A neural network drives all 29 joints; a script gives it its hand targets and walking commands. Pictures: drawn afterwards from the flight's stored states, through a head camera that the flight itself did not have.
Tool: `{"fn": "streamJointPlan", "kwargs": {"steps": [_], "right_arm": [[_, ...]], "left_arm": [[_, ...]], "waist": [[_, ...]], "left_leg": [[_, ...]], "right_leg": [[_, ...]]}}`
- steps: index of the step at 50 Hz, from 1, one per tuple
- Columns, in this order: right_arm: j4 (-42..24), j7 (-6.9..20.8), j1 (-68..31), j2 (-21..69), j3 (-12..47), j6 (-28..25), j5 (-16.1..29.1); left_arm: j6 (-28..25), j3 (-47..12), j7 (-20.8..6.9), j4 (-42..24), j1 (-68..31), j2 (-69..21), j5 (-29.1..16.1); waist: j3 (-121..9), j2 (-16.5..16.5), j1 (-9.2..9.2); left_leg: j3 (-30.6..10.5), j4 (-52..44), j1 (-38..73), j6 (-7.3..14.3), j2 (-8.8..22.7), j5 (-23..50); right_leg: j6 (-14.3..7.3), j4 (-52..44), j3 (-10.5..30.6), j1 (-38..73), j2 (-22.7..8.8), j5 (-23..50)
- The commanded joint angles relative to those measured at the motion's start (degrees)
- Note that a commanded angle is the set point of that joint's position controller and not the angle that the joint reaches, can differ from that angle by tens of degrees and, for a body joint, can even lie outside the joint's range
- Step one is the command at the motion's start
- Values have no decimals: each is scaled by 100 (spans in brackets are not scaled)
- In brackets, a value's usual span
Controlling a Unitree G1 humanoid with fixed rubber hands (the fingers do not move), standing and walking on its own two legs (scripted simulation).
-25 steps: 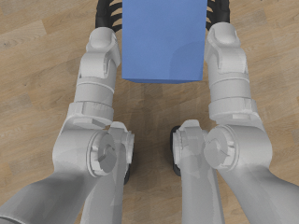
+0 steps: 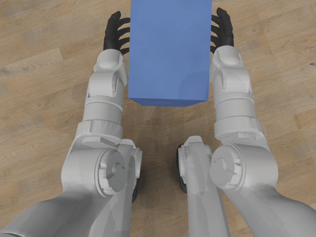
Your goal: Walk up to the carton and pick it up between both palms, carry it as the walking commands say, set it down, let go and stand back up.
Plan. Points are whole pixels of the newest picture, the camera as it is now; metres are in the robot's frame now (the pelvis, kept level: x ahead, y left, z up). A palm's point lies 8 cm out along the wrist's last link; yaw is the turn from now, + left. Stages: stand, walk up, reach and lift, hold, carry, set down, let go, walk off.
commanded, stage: reach and lift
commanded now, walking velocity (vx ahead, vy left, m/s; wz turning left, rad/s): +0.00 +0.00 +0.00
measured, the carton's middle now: (166, 63) +0.51 -0.03 -0.16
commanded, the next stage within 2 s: none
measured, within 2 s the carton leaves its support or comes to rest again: neither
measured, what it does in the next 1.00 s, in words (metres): rises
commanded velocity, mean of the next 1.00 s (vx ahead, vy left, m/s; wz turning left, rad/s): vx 0.00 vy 0.00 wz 0.00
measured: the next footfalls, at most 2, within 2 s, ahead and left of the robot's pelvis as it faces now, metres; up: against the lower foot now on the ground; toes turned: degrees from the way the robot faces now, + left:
none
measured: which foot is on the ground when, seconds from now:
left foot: down 0.00-1.00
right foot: down 0.00-1.00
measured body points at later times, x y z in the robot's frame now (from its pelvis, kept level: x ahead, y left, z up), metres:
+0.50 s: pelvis +0.01 +0.00 +0.05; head +0.26 -0.02 +0.42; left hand +0.50 +0.09 -0.01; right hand +0.50 -0.15 -0.01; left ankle +0.09 +0.12 -0.46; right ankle +0.13 -0.12 -0.46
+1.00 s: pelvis +0.02 +0.00 +0.11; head +0.23 -0.02 +0.51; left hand +0.48 +0.09 +0.06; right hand +0.48 -0.14 +0.06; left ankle +0.09 +0.12 -0.46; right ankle +0.13 -0.12 -0.46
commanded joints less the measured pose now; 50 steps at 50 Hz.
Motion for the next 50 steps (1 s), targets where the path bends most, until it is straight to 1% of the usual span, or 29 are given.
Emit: {"fn": "streamJointPlan", "kwargs": {"steps": [1, 25, 50], "right_arm": [[490, 1445, -3327, 6293, 2843, -35, 827], [509, 1388, -2472, 6633, 2904, -120, 734], [526, 1388, -1473, 6956, 3001, -288, 578]], "left_arm": [[-188, -2970, -1355, 91, -4262, -5663, -797], [-250, -3121, -1313, 60, -3301, -5984, -676], [-393, -3311, -1291, 34, -2207, -6290, -574]], "waist": [[-6570, -290, -11], [-6262, -237, -5], [-5565, -156, -13]], "left_leg": [[459, -1209, 2237, 61, -653, 1337], [272, -2129, 3196, 58, -662, 1519], [47, -3304, 4393, 91, -609, 1574]], "right_leg": [[58, -831, -606, 4765, 663, 1379], [75, -1776, -469, 5555, 704, 1478], [9, -2920, -311, 6592, 664, 1477]]}}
